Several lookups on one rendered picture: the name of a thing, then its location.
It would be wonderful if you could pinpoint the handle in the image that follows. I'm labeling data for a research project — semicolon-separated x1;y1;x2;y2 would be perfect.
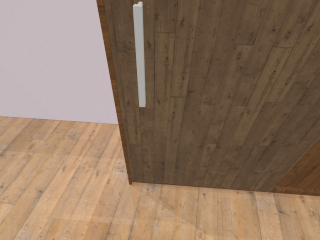
133;1;146;107

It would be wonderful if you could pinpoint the wardrobe door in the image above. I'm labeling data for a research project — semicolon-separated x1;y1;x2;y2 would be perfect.
104;0;320;192
276;139;320;190

